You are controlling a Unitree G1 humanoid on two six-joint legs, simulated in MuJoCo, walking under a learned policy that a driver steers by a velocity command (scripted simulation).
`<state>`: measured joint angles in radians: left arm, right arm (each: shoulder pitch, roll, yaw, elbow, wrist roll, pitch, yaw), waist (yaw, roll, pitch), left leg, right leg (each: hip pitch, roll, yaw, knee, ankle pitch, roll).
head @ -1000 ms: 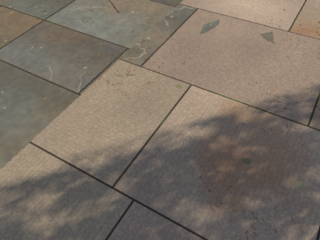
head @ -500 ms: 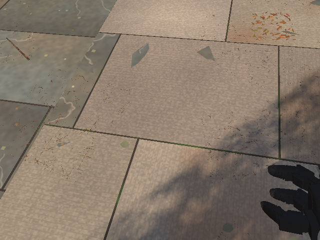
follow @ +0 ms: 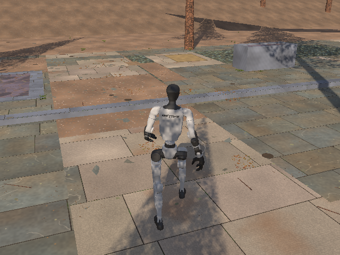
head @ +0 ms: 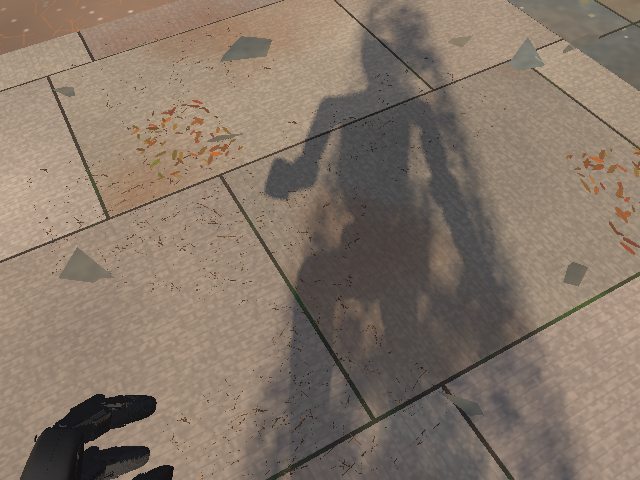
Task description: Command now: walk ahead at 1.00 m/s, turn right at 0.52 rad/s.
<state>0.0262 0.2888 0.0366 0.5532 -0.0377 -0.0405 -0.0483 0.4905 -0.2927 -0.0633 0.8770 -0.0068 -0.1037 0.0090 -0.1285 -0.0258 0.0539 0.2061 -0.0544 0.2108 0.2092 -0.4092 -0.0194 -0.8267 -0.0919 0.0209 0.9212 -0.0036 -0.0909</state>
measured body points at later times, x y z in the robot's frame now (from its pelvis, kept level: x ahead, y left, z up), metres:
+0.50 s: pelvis +0.48 -0.02 +0.00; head +0.51 -0.02 +0.45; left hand +0.47 +0.26 -0.12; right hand +0.72 -0.25 -0.06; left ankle +0.76 +0.11 -0.67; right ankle +0.27 -0.08 -0.72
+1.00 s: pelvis +0.95 -0.05 +0.00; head +0.97 -0.07 +0.45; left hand +1.21 +0.14 -0.05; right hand +0.89 -0.32 -0.14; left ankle +0.78 +0.08 -0.71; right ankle +1.13 -0.15 -0.71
